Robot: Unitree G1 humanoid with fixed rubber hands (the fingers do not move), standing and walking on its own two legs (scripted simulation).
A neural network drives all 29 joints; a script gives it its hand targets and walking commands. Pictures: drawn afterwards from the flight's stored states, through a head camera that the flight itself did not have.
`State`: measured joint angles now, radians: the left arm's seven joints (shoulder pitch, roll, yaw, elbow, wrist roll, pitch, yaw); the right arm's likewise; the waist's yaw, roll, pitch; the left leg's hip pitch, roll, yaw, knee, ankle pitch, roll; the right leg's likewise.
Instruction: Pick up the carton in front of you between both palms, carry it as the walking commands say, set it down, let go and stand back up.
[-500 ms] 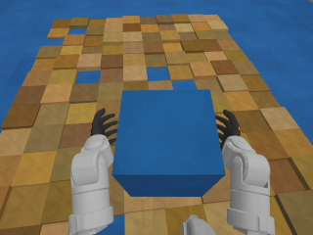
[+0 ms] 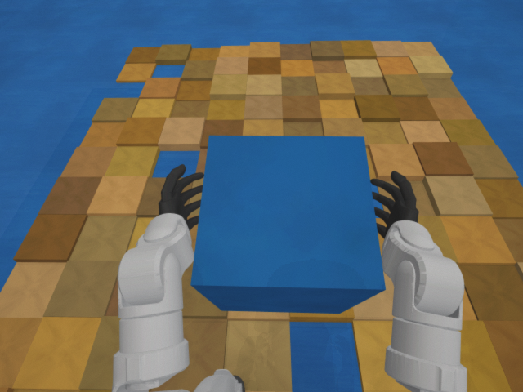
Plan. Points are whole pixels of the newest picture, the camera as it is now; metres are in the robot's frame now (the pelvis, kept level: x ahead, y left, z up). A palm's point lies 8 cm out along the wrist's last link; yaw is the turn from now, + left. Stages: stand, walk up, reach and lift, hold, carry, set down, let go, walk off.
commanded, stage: carry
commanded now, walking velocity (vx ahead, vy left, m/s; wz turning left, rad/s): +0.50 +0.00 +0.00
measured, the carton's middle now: (282, 236) +0.35 +0.01 +0.04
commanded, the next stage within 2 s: none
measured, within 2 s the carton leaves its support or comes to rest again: neither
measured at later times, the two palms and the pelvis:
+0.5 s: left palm (247, 95) +0.66 +0.10 +0.08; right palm (397, 103) +0.66 -0.21 +0.07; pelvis +0.34 -0.05 -0.05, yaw -1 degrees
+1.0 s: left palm (281, 12) +1.02 +0.04 +0.10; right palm (399, 23) +0.97 -0.27 +0.10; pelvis +0.67 -0.05 +0.01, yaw -4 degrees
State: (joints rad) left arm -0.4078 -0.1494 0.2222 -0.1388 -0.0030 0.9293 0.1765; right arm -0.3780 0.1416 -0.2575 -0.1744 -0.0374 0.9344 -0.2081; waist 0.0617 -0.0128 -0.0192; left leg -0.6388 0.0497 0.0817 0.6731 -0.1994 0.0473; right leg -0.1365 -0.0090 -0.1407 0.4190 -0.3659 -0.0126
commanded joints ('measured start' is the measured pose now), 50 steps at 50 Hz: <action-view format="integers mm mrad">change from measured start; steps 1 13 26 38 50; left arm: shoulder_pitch -510 -456 -667 -529 -456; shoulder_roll -595 -599 -776 -729 -561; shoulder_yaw -588 -491 -561 -641 -476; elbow -115 -74 46 -76 -86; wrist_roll -144 -47 -162 -165 -26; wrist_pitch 35 99 14 -74 16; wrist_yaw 31 30 -10 -5 35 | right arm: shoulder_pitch -535 -597 -695 -515 -653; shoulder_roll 559 666 785 713 665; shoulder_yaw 573 670 535 607 729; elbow -62 -97 90 5 -99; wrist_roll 144 254 105 125 300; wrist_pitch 26 84 33 -78 23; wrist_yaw -10 39 -8 8 51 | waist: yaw -157 -138 42 -217 -146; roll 51 194 -125 114 77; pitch -474 -409 -329 -595 -342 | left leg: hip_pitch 721 630 -459 855 623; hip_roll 61 164 39 21 151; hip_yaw -108 -157 -51 -110 -298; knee -157 -220 841 -146 -305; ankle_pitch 231 263 -298 411 351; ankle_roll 137 105 -43 141 210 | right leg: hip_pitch -208 -382 350 -178 -530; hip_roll -41 -4 -330 3 -15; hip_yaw -32 91 583 114 100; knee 484 196 73 805 484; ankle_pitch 579 182 650 482 46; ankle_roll -22 0 -247 -28 -34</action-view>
